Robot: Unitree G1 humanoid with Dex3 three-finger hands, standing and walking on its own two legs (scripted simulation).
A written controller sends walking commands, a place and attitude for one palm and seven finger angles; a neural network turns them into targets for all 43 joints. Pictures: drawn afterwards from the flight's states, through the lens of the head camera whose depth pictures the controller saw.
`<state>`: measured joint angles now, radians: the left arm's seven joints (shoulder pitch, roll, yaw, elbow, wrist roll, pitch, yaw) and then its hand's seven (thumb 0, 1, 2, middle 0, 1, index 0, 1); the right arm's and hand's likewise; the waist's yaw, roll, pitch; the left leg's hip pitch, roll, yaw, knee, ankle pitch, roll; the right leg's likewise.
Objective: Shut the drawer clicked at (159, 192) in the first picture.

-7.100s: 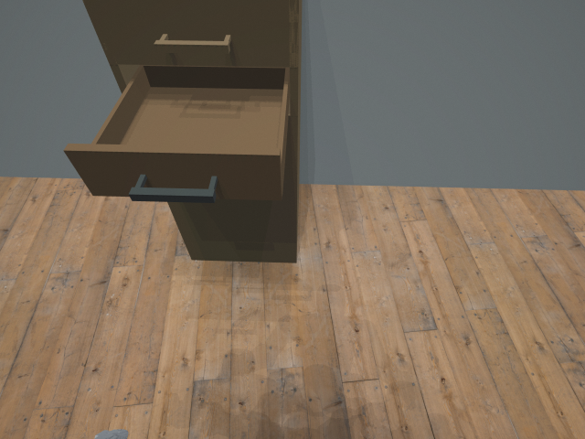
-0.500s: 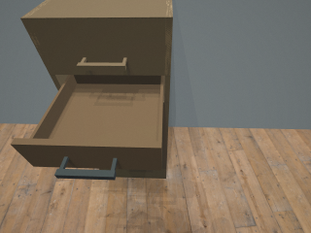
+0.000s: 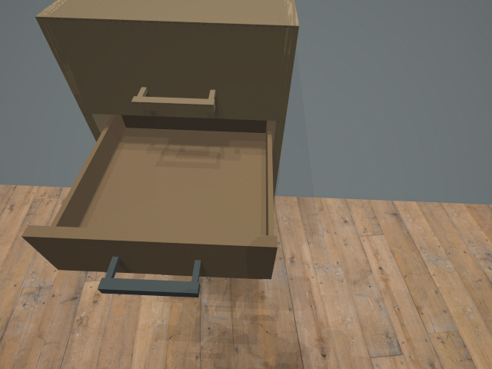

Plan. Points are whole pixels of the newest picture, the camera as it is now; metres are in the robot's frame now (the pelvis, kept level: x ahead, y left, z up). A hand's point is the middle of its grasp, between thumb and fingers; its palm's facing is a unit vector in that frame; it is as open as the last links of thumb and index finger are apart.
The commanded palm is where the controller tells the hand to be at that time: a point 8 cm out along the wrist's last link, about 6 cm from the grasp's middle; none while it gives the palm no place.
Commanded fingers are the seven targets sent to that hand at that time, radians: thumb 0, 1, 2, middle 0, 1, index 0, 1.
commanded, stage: come to a stop and stand still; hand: left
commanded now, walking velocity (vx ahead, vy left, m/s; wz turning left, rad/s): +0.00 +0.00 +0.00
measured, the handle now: (153, 276) +0.25 +0.17 +0.01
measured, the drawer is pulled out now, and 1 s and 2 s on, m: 0.30 0.30 0.30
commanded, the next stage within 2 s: look again from close up in 0.74 s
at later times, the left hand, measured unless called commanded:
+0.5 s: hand out of the picture -0.01 +0.20 -0.17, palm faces +0.02 -0.98 -0.21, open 7.4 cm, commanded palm none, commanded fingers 0.00 0.90 0.90 -0.20 -0.30 -0.20 -0.30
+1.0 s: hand out of the picture -0.03 +0.18 -0.17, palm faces +0.02 -0.98 -0.19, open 7.4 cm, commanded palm none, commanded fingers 0.00 0.90 0.90 -0.20 -0.30 -0.20 -0.30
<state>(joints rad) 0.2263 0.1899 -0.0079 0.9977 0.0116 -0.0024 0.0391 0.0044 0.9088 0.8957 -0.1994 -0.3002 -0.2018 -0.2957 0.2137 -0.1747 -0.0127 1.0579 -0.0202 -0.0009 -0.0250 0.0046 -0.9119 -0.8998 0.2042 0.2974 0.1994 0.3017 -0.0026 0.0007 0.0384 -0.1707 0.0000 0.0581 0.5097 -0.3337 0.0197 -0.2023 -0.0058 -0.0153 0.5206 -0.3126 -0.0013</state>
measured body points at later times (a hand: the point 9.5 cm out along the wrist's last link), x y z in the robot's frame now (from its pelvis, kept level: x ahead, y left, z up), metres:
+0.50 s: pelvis -0.01 +0.03 +0.01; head +0.00 +0.03 +0.46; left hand -0.01 +0.26 -0.15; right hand +0.01 -0.21 -0.15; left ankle -0.04 +0.10 -0.74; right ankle -0.02 -0.12 -0.74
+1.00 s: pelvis -0.02 +0.02 +0.01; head -0.01 +0.02 +0.46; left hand -0.03 +0.24 -0.15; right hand -0.03 -0.20 -0.16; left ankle -0.04 +0.10 -0.74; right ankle -0.02 -0.12 -0.74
